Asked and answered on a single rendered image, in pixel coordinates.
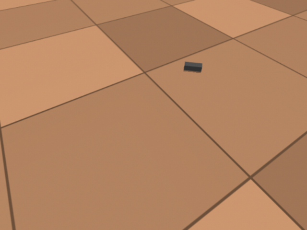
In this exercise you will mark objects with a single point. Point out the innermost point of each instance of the carton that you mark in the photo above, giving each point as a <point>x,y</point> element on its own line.
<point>193,66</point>

